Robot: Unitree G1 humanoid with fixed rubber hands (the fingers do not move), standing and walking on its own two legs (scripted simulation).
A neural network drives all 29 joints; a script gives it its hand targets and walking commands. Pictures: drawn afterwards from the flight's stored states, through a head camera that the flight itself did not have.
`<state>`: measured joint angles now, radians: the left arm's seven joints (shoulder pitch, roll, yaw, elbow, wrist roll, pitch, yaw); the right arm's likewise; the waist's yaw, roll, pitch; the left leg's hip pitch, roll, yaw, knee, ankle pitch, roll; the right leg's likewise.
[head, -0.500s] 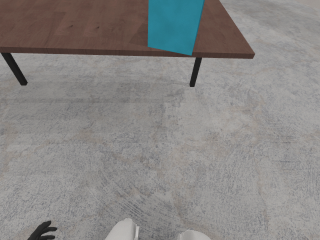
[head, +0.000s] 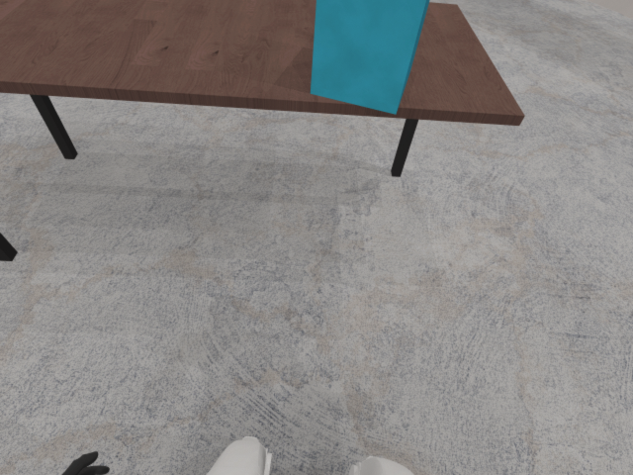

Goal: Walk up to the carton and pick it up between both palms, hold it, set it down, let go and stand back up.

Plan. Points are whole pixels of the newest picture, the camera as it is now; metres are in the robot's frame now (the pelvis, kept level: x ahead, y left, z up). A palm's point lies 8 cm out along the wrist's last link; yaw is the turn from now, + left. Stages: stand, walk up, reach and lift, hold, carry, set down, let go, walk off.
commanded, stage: walk up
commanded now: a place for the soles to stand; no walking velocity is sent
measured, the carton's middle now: (372, 27) +0.95 -0.08 +0.13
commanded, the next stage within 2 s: none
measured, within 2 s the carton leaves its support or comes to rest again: neither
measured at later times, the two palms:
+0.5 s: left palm out of the picture +0.08 +0.32 -0.11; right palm out of the picture +0.09 -0.30 -0.10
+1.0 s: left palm out of the picture +0.05 +0.34 -0.12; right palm out of the picture +0.13 -0.27 -0.09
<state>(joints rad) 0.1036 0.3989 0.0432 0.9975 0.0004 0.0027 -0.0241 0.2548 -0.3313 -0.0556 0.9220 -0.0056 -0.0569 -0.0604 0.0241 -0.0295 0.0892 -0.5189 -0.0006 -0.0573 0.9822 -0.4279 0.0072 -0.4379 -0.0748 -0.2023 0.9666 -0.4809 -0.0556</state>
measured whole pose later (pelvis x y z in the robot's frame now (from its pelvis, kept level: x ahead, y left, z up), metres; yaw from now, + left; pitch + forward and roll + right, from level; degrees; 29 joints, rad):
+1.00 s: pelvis +0.03 +0.03 +0.01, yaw +4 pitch -3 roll +0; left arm 0.21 0.40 0.04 1.01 0.00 -0.01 -0.07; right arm 0.23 -0.34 -0.06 0.92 -0.01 -0.08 0.00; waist 0.02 -0.04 0.09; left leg -0.45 0.02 0.08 0.94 -0.44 0.03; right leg -0.37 -0.14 -0.19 0.99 -0.54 -0.06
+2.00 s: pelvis +0.31 -0.01 +0.02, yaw -1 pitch -3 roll +0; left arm 0.16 0.40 0.04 0.90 0.00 0.00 -0.06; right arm 0.29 -0.35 -0.07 0.92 -0.01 -0.11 -0.04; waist 0.02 -0.08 0.07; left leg -0.40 0.06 0.09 0.87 -0.41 0.02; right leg -0.54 -0.10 -0.14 1.23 -0.52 -0.06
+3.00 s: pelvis +0.49 -0.14 -0.01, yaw -1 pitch -2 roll +0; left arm 0.12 0.40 0.04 0.97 0.00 0.03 -0.03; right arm 0.26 -0.35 -0.06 0.92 -0.01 -0.04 -0.08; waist 0.03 -0.06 0.10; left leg -0.58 0.04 -0.03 1.01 -0.40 0.00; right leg -0.48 -0.08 -0.17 1.00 -0.51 -0.07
